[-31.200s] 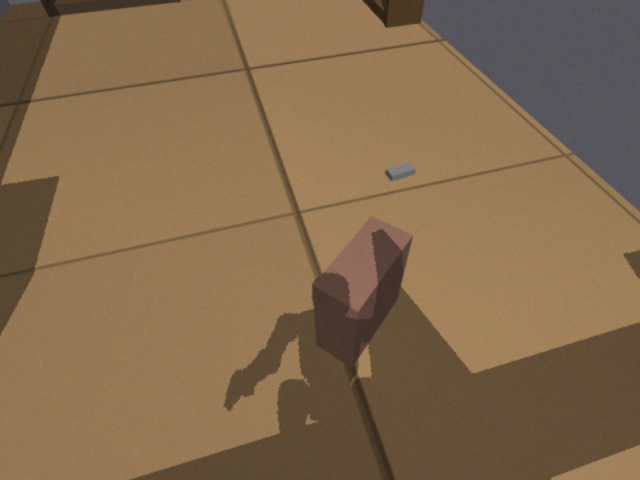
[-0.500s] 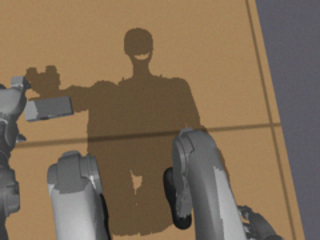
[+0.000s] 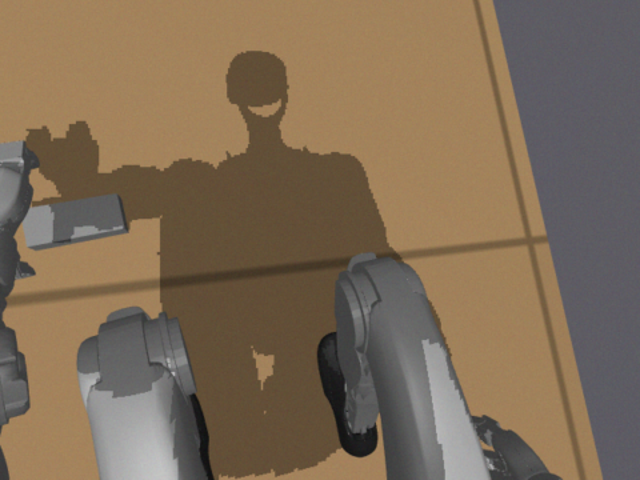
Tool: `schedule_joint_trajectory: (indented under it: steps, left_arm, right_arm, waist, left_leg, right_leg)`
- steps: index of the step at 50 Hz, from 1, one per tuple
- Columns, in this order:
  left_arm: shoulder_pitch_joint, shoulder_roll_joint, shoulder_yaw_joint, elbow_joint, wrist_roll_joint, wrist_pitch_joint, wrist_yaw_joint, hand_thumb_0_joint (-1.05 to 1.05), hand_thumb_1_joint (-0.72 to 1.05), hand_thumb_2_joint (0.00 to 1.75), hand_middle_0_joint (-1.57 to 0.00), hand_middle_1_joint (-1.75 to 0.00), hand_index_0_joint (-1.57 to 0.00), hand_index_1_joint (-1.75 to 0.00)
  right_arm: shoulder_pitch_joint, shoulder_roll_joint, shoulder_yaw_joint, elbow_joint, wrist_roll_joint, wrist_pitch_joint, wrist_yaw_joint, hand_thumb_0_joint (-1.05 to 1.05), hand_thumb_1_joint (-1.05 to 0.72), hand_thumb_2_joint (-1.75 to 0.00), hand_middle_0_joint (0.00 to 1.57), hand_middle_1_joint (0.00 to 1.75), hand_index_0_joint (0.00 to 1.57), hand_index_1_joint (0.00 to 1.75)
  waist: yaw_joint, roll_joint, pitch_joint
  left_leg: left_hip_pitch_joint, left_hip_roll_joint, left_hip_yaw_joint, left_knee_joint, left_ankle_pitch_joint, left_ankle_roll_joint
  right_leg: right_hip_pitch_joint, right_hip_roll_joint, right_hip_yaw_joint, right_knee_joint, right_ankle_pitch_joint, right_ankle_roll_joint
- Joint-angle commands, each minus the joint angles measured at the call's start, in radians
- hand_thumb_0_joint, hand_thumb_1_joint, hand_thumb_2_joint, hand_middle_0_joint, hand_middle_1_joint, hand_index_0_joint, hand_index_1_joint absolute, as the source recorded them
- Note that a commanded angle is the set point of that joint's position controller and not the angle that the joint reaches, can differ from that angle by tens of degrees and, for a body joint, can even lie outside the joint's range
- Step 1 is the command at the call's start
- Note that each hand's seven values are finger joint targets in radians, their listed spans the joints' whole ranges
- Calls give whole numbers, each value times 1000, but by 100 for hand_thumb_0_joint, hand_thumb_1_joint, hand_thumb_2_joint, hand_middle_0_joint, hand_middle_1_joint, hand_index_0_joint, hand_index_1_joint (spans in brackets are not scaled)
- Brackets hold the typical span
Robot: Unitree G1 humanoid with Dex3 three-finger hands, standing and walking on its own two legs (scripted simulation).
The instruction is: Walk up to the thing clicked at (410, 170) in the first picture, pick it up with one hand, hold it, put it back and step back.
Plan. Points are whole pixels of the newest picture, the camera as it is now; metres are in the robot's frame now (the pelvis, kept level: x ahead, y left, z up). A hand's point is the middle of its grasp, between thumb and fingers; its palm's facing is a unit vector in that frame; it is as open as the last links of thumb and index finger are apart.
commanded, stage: rise first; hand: left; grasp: from above
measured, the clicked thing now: (77, 221) +0.47 +0.26 -0.30
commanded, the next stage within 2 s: approach in 0.84 s
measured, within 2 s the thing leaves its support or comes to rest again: neither
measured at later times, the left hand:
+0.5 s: hand (1, 231) +0.43 +0.30 -0.16, palm faces -0.45 -0.06 -0.89, open 14.2 cm
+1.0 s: hand out of the picture +0.44 +0.30 -0.17, palm faces -0.43 -0.05 -0.90, open 14.0 cm
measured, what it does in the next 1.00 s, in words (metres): stands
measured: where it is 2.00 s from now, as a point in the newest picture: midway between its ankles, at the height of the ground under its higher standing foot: (276, 443)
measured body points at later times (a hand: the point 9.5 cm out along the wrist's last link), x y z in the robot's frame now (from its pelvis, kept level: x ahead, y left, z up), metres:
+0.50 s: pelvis -0.01 +0.00 +0.01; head +0.23 +0.07 +0.39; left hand +0.45 +0.30 -0.11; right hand +0.05 -0.28 -0.09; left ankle +0.07 +0.13 -0.28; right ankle +0.10 -0.13 -0.28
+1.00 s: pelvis -0.01 +0.00 +0.00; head +0.23 +0.07 +0.38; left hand +0.46 +0.30 -0.12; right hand +0.04 -0.27 -0.10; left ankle +0.07 +0.13 -0.28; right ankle +0.10 -0.13 -0.28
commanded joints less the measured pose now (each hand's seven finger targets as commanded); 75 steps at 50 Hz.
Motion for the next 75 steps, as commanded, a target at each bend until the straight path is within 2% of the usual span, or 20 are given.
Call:
schedule_joint_trajectory:
  steps: [1, 3, 4, 6, 13, 18, 36, 40, 47, 49, 53, 55, 57, 59, 61, 63, 65, 69, 72, 75]
  left_arm:
    - [-275, 213, 0, -127, -22, 14, 27, 0, -57, 104, -7, -98, -6, -100]
    - [-295, 235, 8, -127, -24, 16, 16, 0, -57, 105, -8, -97, -6, -99]
    - [-268, 249, 27, -160, -34, 17, 13, 0, -58, 105, -8, -96, -6, -99]
    - [-248, 236, 29, -163, -40, 19, 7, 0, -57, 105, -9, -96, -7, -98]
    - [-285, 229, 12, -194, -41, 11, -18, 0, -57, 105, -10, -95, -8, -97]
    - [-278, 223, -8, -145, -34, -3, -27, 0, -56, 104, -10, -95, -8, -97]
    - [-324, 217, -24, -98, -3, -6, 9, 0, -53, 101, -13, -92, -10, -95]
    - [-306, 255, 12, -142, -6, 1, 18, 0, -52, 101, -14, -91, -11, -93]
    - [-301, 239, 6, -158, -32, 15, -2, 0, -59, 107, -13, -89, -8, -94]
    - [-270, 199, -17, -124, -41, 15, -14, 0, -54, 100, -8, -100, -8, -101]
    - [-359, 103, -92, -109, -49, -2, -38, 0, -54, 101, -9, -100, -9, -101]
    - [-427, 127, -89, -185, -39, -19, -29, 0, -54, 104, -10, -101, -9, -102]
    - [-446, 35, -145, -115, -35, -21, -13, 0, -53, 102, -9, -102, -9, -102]
    - [-491, 101, -120, -127, -11, -20, 23, 0, -54, 102, -9, -101, -8, -101]
    - [-497, 110, -113, -55, 5, -1, 51, 0, -55, 104, -9, -101, -8, -102]
    - [-503, 151, -82, 28, 45, 24, 87, 0, -54, 103, -8, -102, -8, -102]
    - [-495, 200, -39, 31, 57, 52, 116, 0, -56, 104, -8, -100, -7, -101]
    - [-452, 208, -15, 26, 33, 115, 139, 0, -56, 104, -7, -100, -6, -101]
    - [-372, 250, 7, 32, 4, 156, 114, 0, -54, 107, -9, -99, -8, -101]
    - [-328, 296, 36, -3, -44, 172, 71, 0, -55, 107, -8, -101, -7, -102]
  right_arm:
    - [198, -257, -77, -3, 6, 0, -10, 0, -90, -90, 20, 30, 20, 30]
    - [211, -263, -78, -8, 9, -3, -6, 0, -90, -90, 20, 30, 20, 30]
    - [209, -268, -83, -12, 13, 1, -9, 0, -90, -90, 20, 30, 20, 30]
    - [216, -267, -84, -13, 12, 3, -7, 0, -90, -90, 20, 30, 20, 30]
    - [222, -263, -84, -15, 23, 10, -6, 0, -90, -90, 20, 30, 20, 30]
    - [207, -260, -83, -20, 31, 9, -11, 0, -90, -90, 20, 30, 20, 30]
    - [196, -262, -72, -14, 26, -4, -22, 0, -90, -90, 20, 30, 20, 30]
    - [200, -266, -74, -18, 25, -7, -20, 0, -90, -90, 20, 30, 20, 30]
    - [214, -262, -76, -15, 26, -11, -10, 0, -90, -90, 20, 30, 20, 30]
    - [216, -260, -77, -19, 30, -10, -9, 0, -90, -90, 20, 30, 20, 30]
    - [231, -258, -74, -7, 29, -15, -8, 0, -90, -90, 20, 30, 20, 30]
    - [246, -265, -81, -1, 34, -13, -16, 0, -90, -89, 20, 30, 20, 30]
    - [240, -254, -67, 2, 21, -21, -10, 0, -90, -90, 20, 30, 20, 30]
    - [250, -268, -63, 4, 23, -19, -17, 0, -90, -89, 20, 30, 20, 30]
    - [239, -268, -57, 3, 15, -22, -17, 0, -90, -90, 20, 30, 20, 30]
    - [242, -278, -42, -1, -5, -31, -7, 0, -90, -89, 20, 30, 20, 30]
    - [240, -277, -34, -13, -4, -27, -3, 0, -90, -90, 20, 30, 20, 30]
    - [208, -282, -24, -44, -9, -35, 21, 0, -90, -89, 20, 30, 20, 30]
    - [189, -287, -24, -61, 5, -33, 30, 0, -89, -89, 20, 30, 20, 30]
    - [197, -283, -19, -63, 13, -29, 33, 0, -90, -89, 20, 30, 20, 30]
  waist:
    - [-7, 317, -678]
    - [-14, 323, -654]
    - [14, 330, -692]
    - [11, 322, -692]
    - [5, 312, -691]
    - [4, 283, -638]
    - [-10, 314, -631]
    - [11, 344, -683]
    - [4, 316, -683]
    - [-1, 303, -665]
    - [-58, 275, -607]
    - [-50, 312, -669]
    - [-89, 293, -639]
    - [-75, 316, -654]
    - [-74, 344, -650]
    - [-96, 335, -606]
    - [-73, 350, -633]
    - [-51, 406, -694]
    - [-21, 382, -712]
    - [-21, 279, -686]
  left_leg:
    - [518, -22, 130, -254, 216, 52]
    - [509, -23, 126, -258, 198, 53]
    - [528, -23, 124, -274, 207, 51]
    - [531, -23, 126, -274, 220, 51]
    - [528, -23, 124, -274, 230, 52]
    - [491, -26, 128, -279, 158, 55]
    - [523, -28, 126, -288, 154, 49]
    - [553, -29, 126, -293, 180, 47]
    - [518, -28, 132, -284, 195, 53]
    - [487, -30, 132, -283, 182, 55]
    - [486, -26, 114, -283, 137, 50]
    - [531, -24, 108, -276, 165, 45]
    - [510, -22, 111, -257, 166, 44]
    - [520, -25, 114, -266, 184, 42]
    - [536, -21, 114, -264, 183, 37]
    - [506, -25, 120, -252, 175, 41]
    - [501, -27, 132, -257, 187, 45]
    - [533, -25, 133, -276, 206, 45]
    - [498, -24, 142, -267, 214, 56]
    - [396, -23, 148, -233, 230, 76]
  right_leg:
    - [332, 32, -110, -226, 252, -80]
    - [321, 28, -113, -229, 231, -80]
    - [340, 29, -113, -237, 228, -81]
    - [353, 28, -115, -236, 241, -79]
    - [359, 28, -112, -243, 255, -81]
    - [332, 31, -106, -261, 186, -84]
    - [281, 28, -116, -241, 177, -83]
    - [302, 25, -116, -237, 199, -83]
    - [331, 26, -109, -249, 223, -82]
    - [331, 26, -107, -253, 211, -84]
    - [279, 31, -124, -256, 170, -85]
    - [286, 30, -124, -249, 194, -88]
    - [293, 33, -128, -253, 207, -83]
    - [300, 33, -126, -253, 218, -83]
    - [273, 35, -132, -232, 219, -87]
    - [273, 31, -136, -228, 219, -82]
    - [305, 32, -122, -239, 236, -83]
    - [324, 38, -126, -225, 253, -89]
    - [367, 44, -113, -226, 257, -85]
    - [451, 46, -95, -234, 288, -66]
